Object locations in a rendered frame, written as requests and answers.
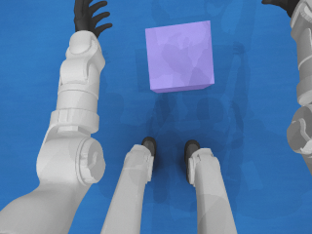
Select robot right upper arm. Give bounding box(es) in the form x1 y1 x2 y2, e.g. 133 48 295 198
287 102 312 175

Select robot left upper arm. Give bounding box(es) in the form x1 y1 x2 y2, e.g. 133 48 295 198
0 136 106 234

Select robot right hand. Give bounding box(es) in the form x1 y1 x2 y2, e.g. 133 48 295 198
261 0 300 18

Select robot left forearm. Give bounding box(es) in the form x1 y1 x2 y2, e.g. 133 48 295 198
36 30 105 175

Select robot right thigh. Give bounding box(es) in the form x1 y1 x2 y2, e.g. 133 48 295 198
188 154 238 234

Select robot left hand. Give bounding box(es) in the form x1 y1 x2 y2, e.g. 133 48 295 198
73 0 113 39

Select robot right forearm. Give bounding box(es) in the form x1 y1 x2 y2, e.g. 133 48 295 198
290 0 312 106

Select robot right foot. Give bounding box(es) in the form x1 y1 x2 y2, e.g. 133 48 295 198
184 139 201 185

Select carton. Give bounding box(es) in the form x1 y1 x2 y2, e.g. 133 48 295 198
145 20 215 94

